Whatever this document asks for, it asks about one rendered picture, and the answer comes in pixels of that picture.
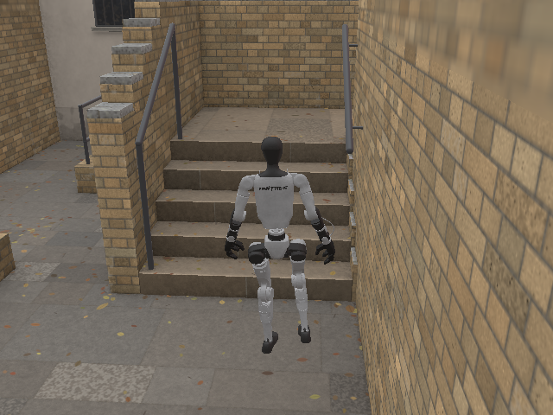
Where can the left robot upper arm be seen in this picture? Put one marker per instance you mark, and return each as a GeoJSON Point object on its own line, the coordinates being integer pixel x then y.
{"type": "Point", "coordinates": [246, 184]}

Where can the right robot upper arm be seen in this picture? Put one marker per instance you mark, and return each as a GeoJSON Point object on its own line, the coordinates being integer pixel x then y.
{"type": "Point", "coordinates": [306, 194]}

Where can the robot left forearm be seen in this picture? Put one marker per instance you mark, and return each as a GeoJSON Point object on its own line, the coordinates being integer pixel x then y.
{"type": "Point", "coordinates": [233, 229]}

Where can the robot right hand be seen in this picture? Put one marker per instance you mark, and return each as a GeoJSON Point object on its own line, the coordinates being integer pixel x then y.
{"type": "Point", "coordinates": [330, 251]}

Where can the robot right forearm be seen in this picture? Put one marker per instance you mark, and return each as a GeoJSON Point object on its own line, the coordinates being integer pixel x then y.
{"type": "Point", "coordinates": [321, 229]}

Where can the robot left hand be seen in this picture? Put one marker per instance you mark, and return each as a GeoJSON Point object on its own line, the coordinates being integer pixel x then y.
{"type": "Point", "coordinates": [235, 246]}

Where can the robot right foot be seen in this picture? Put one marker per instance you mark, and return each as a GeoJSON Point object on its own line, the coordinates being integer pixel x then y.
{"type": "Point", "coordinates": [305, 336]}

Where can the right robot thigh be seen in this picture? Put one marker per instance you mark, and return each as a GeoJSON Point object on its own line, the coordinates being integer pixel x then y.
{"type": "Point", "coordinates": [297, 254]}

